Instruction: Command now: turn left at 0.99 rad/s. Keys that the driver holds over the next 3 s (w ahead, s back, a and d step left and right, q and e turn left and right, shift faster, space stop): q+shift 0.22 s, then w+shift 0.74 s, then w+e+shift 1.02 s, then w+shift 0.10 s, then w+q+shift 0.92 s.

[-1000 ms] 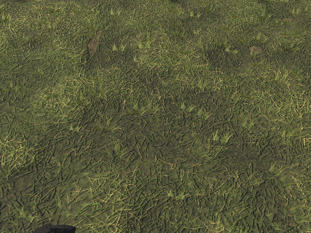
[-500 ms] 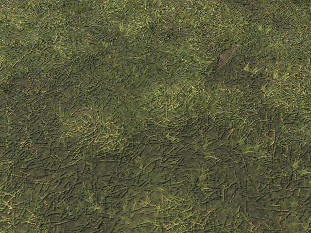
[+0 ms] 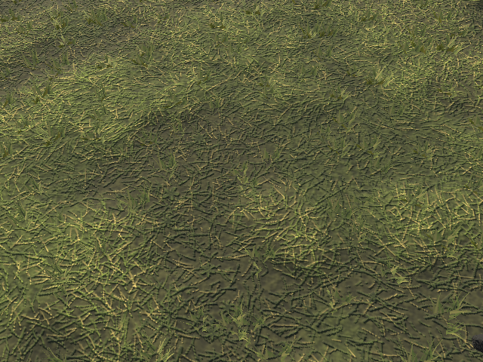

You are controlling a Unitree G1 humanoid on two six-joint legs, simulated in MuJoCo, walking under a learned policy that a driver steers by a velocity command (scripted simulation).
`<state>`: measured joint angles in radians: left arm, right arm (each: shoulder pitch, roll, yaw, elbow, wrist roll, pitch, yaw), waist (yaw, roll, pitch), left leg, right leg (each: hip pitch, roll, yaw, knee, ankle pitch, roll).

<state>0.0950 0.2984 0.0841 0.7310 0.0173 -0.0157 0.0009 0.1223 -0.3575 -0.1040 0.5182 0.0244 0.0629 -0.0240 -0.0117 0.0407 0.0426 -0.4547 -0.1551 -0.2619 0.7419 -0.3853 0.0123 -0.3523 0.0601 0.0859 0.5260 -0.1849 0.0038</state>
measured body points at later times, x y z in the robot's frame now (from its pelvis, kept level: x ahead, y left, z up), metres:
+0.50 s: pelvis +0.06 +0.06 +0.00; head +0.06 +0.09 +0.45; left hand +0.06 +0.37 -0.12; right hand +0.25 -0.16 -0.09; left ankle -0.04 +0.12 -0.73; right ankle +0.07 -0.09 -0.66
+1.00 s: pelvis +0.41 +0.18 +0.00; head +0.42 +0.18 +0.45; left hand +0.31 +0.45 -0.12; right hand +0.62 -0.01 -0.11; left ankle +0.29 +0.28 -0.63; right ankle +0.44 +0.12 -0.73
